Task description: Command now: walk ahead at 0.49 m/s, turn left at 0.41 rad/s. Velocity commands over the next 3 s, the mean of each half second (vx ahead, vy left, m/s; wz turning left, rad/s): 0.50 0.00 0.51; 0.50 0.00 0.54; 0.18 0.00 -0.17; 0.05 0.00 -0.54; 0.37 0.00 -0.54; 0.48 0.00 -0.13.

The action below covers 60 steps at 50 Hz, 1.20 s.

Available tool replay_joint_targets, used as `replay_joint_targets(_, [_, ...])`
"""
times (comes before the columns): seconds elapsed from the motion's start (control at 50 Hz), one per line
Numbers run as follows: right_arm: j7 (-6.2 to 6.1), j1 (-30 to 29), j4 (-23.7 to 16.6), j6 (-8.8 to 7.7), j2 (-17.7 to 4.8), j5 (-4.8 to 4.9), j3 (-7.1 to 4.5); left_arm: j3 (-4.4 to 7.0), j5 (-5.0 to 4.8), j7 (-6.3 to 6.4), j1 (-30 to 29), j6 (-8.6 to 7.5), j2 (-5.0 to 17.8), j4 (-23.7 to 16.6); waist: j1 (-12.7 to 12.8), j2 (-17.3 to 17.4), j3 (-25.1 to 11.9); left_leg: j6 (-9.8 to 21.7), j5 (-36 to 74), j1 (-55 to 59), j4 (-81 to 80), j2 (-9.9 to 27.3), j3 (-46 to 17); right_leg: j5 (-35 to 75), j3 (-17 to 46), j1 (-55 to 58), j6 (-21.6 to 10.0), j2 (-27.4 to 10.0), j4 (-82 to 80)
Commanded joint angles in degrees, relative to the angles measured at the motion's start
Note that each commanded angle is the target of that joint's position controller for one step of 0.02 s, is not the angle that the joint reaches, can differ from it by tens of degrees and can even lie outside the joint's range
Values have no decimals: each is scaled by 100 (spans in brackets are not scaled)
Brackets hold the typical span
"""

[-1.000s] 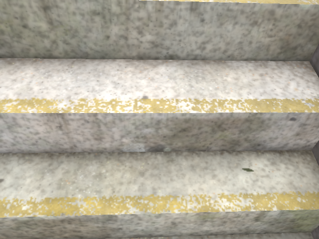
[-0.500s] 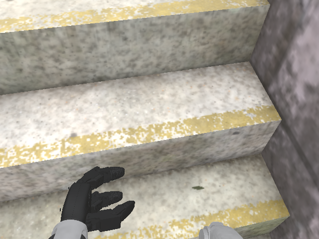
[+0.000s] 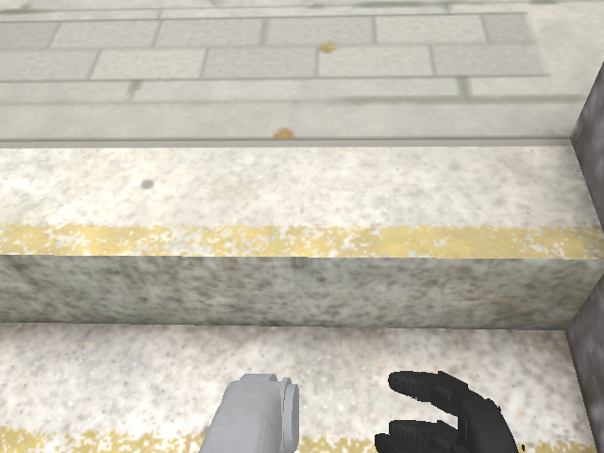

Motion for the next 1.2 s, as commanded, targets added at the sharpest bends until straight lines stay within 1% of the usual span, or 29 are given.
replay_joint_targets(0.02, [140,-808,-377,-103,18,46,56,30,-180,161,773,72,537,-59,-129,-157,-332,320,-959,371,-1072,-94,945,6458,20,1391,-283,-1386,-434])
replay_joint_targets(0.06, [44,474,9,-59,-382,187,4,69,-369,175,-328,7,1081,-601,-987,-655,-1056,391,-919,3700,-2657,-582,1196,12196,-102,-60,-321,-1690,835])
replay_joint_targets(0.1, [-46,1287,128,45,-1025,-9,-236,197,-546,-74,-393,-64,1591,-912,-1173,-1306,-1953,374,-1296,5131,-4531,-1103,903,12532,137,374,-514,-1838,2804])
replay_joint_targets(0.12, [20,1627,174,-8,-1316,-111,-395,253,-408,-177,-623,-98,1758,-1259,-1398,-1377,-2153,496,-1199,6135,-5641,-1073,-256,10799,326,-303,-565,-1691,4215])
replay_joint_targets(0.14, [-14,1680,242,21,-1879,-110,-627,213,-118,-419,-1021,-214,1271,-1791,-1272,195,-2096,1292,-586,7331,-7324,333,-3562,3764,677,-2881,-46,-495,6518])
replay_joint_targets(0.16, [-132,1622,239,120,-2117,-65,-853,340,128,-560,-1745,-159,1314,-2047,-1425,371,-1920,1758,-1206,7066,-9180,1056,-6619,889,1588,-4422,215,485,9827])
replay_joint_targets(0.18, [-121,1344,271,-69,-1993,-17,-855,217,340,-554,-2075,-151,791,-2544,-971,-223,-1488,1391,-1189,6815,-9318,1013,-6097,1175,2200,-5200,140,242,11275])
replay_joint_targets(0.22, [-102,1805,1107,-327,-1572,-171,-762,-166,308,-460,-2624,-133,-165,-3123,-522,-504,-59,907,-924,6030,-9020,914,-4832,965,2076,-6768,-223,121,12635])
replay_joint_targets(0.26, [-41,2125,1499,-456,-1010,-180,-586,-365,246,-354,-2277,78,-500,-3067,-152,-725,490,335,384,5424,-8811,578,-3467,815,1935,-7252,-329,-15,13334])
replay_joint_targets(0.32, [187,2348,1814,-683,-1104,-115,-480,-481,170,-189,-3029,364,-526,-3359,-85,-355,961,-357,1149,4771,-9133,99,-2104,-240,1389,-7769,-298,-130,12612])
replay_joint_targets(0.36, [228,2684,1969,-793,-1346,-200,-523,-580,185,-142,-3978,423,-605,-3709,-322,114,794,-294,1329,4882,-9543,20,-2040,-615,916,-8119,-256,-189,12570])
replay_joint_targets(0.4, [63,2799,1952,-702,-1509,21,-605,-658,133,-135,-4797,412,-485,-4127,-429,198,420,-218,2252,4366,-10375,-79,-1919,-322,677,-6322,-310,-347,10042])
replay_joint_targets(0.46, [-224,2307,1369,-633,-2007,224,-854,-498,-59,-132,-3388,356,-85,-3451,39,642,-1747,-14,10169,5191,-9572,282,-1547,-306,215,-2289,-456,244,7421])
replay_joint_targets(0.5, [-174,1908,980,-779,-2674,231,-1197,-184,-162,-188,-2108,393,659,-3002,598,499,-2983,-86,11436,6418,-7492,261,-1715,-579,1018,-1056,-369,340,5346])
replay_joint_targets(0.52, [-56,1506,717,-981,-2543,139,-1209,-11,-173,-226,-1771,349,960,-2762,782,115,-3017,-118,9932,6695,-5977,57,-1842,-928,1550,-688,-313,208,3541])
replay_joint_targets(0.54, [155,1681,415,-1057,-1560,25,-1044,221,-149,-318,-1998,292,1407,-2468,274,-1840,-3230,-619,1428,4555,-2732,-1023,-1744,1749,3968,930,-1364,-1622,3186])
replay_joint_targets(0.56, [272,1796,297,-1025,-1402,-196,-956,252,-21,-261,-2004,464,1204,-2413,238,-904,-3197,-529,929,3447,-131,-1055,-2018,1675,5461,353,-1609,-1999,2261])
replay_joint_targets(0.6, [174,1248,-147,-709,-622,-326,-691,208,8,-220,-2131,429,539,-1629,-414,470,-1021,-167,1706,1650,1031,-728,-1704,-1768,4644,-922,-1129,-1825,2228])
replay_joint_targets(0.66, [72,1549,-197,-326,-568,-185,-485,17,129,-355,-2142,167,-120,-967,-965,401,232,-129,885,1044,1571,-637,-1745,-807,2809,-2003,-577,-1498,1398])
replay_joint_targets(0.72, [41,1079,-448,-82,-597,-96,-433,79,86,-480,-1972,-158,284,-702,-1176,241,759,-292,809,655,554,-220,-1817,-218,1728,-2288,-300,-1529,749])
replay_joint_targets(0.82, [-144,479,-570,85,-628,-214,-554,323,212,-413,-955,-280,1193,-614,-733,-540,297,-167,187,-667,1879,-302,-1548,404,1372,-374,-621,-2050,122])
replay_joint_targets(0.9, [-132,-989,-1076,-30,-569,-113,-375,205,227,-405,-49,-180,879,-264,-252,-417,696,44,-997,-1835,1192,2,-1212,409,746,867,-231,-1935,-330])
replay_joint_targets(0.98, [291,-1526,-1528,151,-290,134,-55,173,-260,-259,11,99,977,-106,-92,-760,414,157,-991,1569,-2865,620,689,2319,114,-203,-740,-1480,-2092])
replay_joint_targets(1.0, [329,-1054,-1131,165,-414,166,-145,111,-275,-251,50,143,936,-177,-155,-364,-240,168,-944,3323,-3507,36,1415,5158,29,-344,-877,-1416,-1489])
replay_joint_targets(1.02, [277,27,-900,179,-477,130,-266,206,-230,-281,355,50,1577,-239,-536,-952,-1063,187,-1082,4674,-3437,-503,1366,9119,147,35,-793,-1881,-271])
replay_joint_targets(1.06, [163,2458,-355,-43,-1216,162,-578,512,-513,-621,-312,-260,2547,-593,-1851,-1945,-2555,465,-10,7224,-4980,-546,-425,9928,323,-438,-189,-1372,2633])
replay_joint_targets(1.1, [-46,2406,-140,1,-2506,-50,-1018,500,-429,-1012,-644,-385,1958,-1163,-1703,705,-3770,1159,-606,8140,-8174,1670,-5379,918,1312,-2515,364,541,8092])
replay_joint_targets(1.12, [35,1742,-173,-45,-2446,-120,-1019,429,-382,-958,-918,-322,1193,-1396,-1393,213,-3609,1036,-199,7637,-8378,1952,-5201,746,2545,-3136,344,428,10039])
replay_joint_targets(1.2, [66,1081,902,-561,-1115,-58,-667,86,109,-381,-1258,187,164,-2208,-117,60,-415,344,753,4747,-7894,1599,-2828,816,2242,-4267,-124,-326,9884])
